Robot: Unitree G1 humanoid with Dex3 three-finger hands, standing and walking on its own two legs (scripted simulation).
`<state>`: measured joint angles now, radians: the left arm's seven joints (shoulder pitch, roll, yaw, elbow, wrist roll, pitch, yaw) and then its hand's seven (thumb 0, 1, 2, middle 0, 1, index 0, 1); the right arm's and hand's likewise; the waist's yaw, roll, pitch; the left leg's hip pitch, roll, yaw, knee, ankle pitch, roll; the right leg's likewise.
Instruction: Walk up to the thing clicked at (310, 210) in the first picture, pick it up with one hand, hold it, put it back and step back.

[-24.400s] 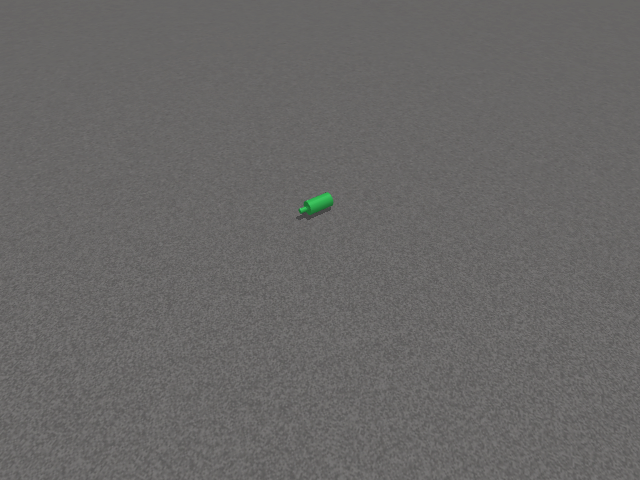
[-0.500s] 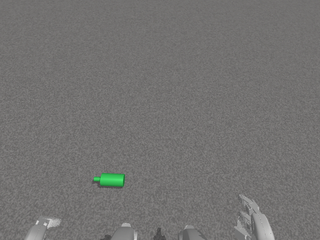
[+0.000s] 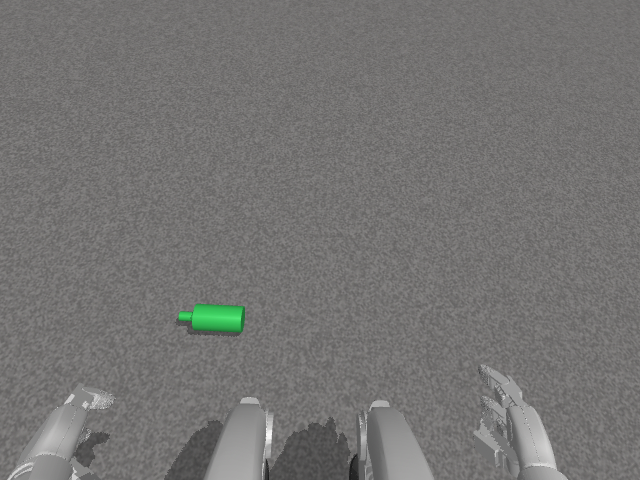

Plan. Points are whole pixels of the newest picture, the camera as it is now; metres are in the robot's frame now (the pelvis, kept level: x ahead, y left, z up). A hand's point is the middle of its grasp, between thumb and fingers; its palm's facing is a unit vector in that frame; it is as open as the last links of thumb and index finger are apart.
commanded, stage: rise first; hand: left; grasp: from above
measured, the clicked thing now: (211, 317) +0.49 +0.26 -0.58
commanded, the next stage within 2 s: none
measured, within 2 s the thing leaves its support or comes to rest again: neither
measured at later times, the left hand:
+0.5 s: hand (154, 361) +0.33 +0.30 -0.33, palm faces -0.50 -0.26 -0.83, open 13.4 cm
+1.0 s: hand (170, 336) +0.39 +0.30 -0.41, palm faces -0.47 -0.02 -0.88, open 13.2 cm
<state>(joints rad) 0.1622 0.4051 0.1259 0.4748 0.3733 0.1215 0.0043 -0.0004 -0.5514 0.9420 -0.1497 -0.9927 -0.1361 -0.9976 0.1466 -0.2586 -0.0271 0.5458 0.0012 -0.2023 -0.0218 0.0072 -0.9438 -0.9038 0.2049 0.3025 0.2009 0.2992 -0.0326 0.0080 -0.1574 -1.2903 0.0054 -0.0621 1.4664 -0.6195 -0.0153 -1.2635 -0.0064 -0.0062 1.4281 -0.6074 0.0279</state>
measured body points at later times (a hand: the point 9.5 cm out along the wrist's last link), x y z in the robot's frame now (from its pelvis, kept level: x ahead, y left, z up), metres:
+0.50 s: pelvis -0.06 +0.00 -0.20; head +0.16 +0.01 +0.19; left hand +0.35 +0.31 -0.28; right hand +0.06 -0.28 -0.34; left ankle +0.03 +0.12 -0.58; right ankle +0.03 -0.14 -0.58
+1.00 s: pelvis -0.06 +0.01 -0.26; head +0.17 +0.07 +0.12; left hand +0.41 +0.30 -0.36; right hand -0.01 -0.27 -0.37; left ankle +0.03 +0.12 -0.58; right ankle +0.03 -0.14 -0.58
